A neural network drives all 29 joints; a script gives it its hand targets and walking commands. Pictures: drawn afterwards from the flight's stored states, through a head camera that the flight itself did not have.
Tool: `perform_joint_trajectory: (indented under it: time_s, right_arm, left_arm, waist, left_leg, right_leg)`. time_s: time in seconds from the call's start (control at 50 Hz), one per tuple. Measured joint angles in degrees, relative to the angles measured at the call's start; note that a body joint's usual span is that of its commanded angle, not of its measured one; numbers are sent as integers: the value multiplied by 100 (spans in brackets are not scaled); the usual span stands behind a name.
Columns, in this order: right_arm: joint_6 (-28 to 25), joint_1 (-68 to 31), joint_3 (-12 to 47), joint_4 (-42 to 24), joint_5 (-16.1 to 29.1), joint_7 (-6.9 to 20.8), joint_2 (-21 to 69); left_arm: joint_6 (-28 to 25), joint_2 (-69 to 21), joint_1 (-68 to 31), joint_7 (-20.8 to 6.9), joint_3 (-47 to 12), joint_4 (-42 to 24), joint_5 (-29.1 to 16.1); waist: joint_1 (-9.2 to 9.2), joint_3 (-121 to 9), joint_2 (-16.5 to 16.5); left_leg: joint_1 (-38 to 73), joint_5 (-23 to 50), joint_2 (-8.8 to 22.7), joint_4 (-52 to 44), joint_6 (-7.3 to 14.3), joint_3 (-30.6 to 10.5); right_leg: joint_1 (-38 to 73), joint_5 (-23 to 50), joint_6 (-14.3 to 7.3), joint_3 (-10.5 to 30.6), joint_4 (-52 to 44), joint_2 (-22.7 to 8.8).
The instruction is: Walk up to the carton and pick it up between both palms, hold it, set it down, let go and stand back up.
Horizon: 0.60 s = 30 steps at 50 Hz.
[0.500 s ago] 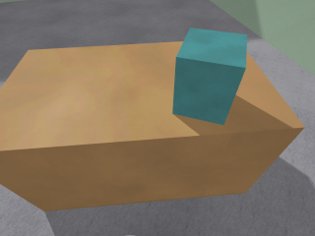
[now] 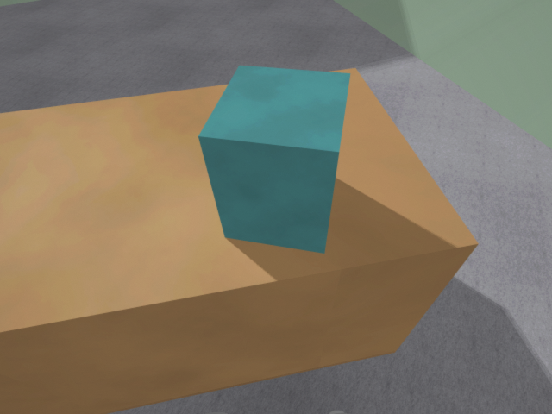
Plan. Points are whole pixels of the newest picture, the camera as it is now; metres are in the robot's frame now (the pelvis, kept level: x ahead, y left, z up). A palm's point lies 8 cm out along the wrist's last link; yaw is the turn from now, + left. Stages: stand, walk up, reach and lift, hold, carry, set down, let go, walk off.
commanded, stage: walk up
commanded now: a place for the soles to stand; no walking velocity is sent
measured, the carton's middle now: (282, 161) +0.55 +0.01 +0.05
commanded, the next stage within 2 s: none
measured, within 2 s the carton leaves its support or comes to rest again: neither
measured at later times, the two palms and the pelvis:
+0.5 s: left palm (126, 394) +0.20 +0.27 -0.11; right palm out of the picture +0.06 -0.39 -0.07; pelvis +0.08 -0.04 +0.00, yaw -3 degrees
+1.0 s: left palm (154, 395) +0.19 +0.20 -0.06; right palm out of the picture +0.13 -0.44 -0.11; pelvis +0.09 -0.11 +0.02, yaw -1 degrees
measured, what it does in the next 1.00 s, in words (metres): steps to the right: left foot, then right foot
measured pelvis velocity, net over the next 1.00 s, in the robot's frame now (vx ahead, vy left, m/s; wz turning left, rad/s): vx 0.09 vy -0.11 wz -0.02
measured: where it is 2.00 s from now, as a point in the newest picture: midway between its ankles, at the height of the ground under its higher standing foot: outside the picture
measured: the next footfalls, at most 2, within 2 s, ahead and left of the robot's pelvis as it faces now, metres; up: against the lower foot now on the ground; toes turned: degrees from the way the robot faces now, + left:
left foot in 0.36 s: +0.20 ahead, +0.13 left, +0.00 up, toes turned -2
right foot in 0.62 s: +0.14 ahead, -0.18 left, +0.00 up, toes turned -5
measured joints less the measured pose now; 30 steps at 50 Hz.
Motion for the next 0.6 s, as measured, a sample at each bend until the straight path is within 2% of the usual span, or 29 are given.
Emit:
perform_joint_trajectory:
  time_s: [0.08, 0.18, 0.28, 0.3, 0.34, 0.36, 0.4, 0.44, 0.48, 0.54, 0.6]
  right_arm:
    - [0, -90, 3, 0, 0, 0, -3]
    - [5, -57, 2, -1, 0, 0, -5]
    - [5, -43, 13, -2, 1, -32, -7]
    - [4, -26, 14, -2, 1, -48, -8]
    - [-56, 91, 10, -4, 1, -97, -12]
    - [-88, 188, -6, -7, 1, -129, -17]
    - [-91, 283, 6, -5, 0, -153, 59]
    - [-75, 288, 31, -20, 0, -160, 79]
    - [-73, 289, 32, -37, 1, -200, 80]
    - [-66, 279, 33, -75, 0, -207, 81]
    - [-7, 200, 30, -132, 0, -206, 76]
  left_arm:
    - [0, -274, 47, 47, -41, -1, 0]
    - [0, -318, 61, 89, -73, -2, 1]
    - [5, -337, 60, 133, -97, -40, 1]
    - [16, -342, 60, 135, -113, -64, 1]
    - [52, -323, 61, 135, -166, -130, 2]
    - [63, -304, 55, 142, -190, -157, 2]
    - [120, -229, -86, 173, -195, -159, 2]
    - [200, -140, -159, 183, -197, -159, 2]
    - [246, -11, -183, 182, -196, -163, 1]
    - [274, 155, -186, 164, -127, -167, 0]
    - [271, 216, -182, 159, -59, -171, 0]
  waist:
    - [84, 5, 218]
    - [86, 53, 263]
    - [83, 56, 270]
    - [81, 65, 266]
    - [74, 104, 223]
    - [68, 110, 197]
    - [2, 217, -21]
    - [-48, 263, -127]
    - [-72, 262, -210]
    - [-67, 259, -346]
    - [-61, 249, -333]
  left_leg:
    - [-336, 546, -60, 126, 0, -11]
    - [-401, 685, -59, -175, 0, -18]
    - [-378, 741, -58, -1150, 0, -11]
    - [-317, 849, -58, -1433, 0, 21]
    - [14, 1551, -81, -2244, 0, 159]
    - [204, 1600, -94, -2497, -24, 175]
    - [227, 1264, -229, -2323, -128, 200]
    - [227, 1202, -224, -2270, -117, 190]
    - [223, 1211, -185, -2271, -90, 173]
    - [212, 1210, -176, -2270, -90, 169]
    - [103, 1158, -141, -2142, -90, 95]
  right_leg:
    - [594, 338, -88, -39, -903, 250]
    - [1071, 425, -287, -44, -1418, 486]
    - [1127, 295, -375, -53, -1433, 720]
    - [1127, 248, -381, -55, -1388, 758]
    - [1090, 12, -383, -64, -1043, 784]
    - [1015, -191, -383, -74, -711, 784]
    - [715, -612, -332, -74, 227, 653]
    - [245, -930, -249, -75, 1376, 605]
    - [-77, -958, -242, -63, 1941, 460]
    - [-186, -960, -241, -50, 1759, 66]
    - [85, -926, -241, -42, 684, -183]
